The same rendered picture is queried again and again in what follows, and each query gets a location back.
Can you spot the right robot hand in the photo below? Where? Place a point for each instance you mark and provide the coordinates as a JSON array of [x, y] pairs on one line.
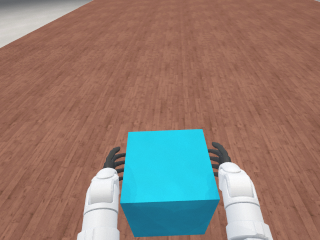
[[222, 156]]

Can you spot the carton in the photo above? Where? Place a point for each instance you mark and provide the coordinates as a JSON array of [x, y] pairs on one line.
[[168, 187]]

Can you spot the left robot forearm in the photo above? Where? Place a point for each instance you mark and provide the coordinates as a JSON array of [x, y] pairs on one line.
[[100, 216]]

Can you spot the left robot hand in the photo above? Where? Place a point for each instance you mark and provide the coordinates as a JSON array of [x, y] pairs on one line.
[[111, 158]]

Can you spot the right robot forearm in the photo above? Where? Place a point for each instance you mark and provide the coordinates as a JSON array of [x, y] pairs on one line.
[[244, 217]]

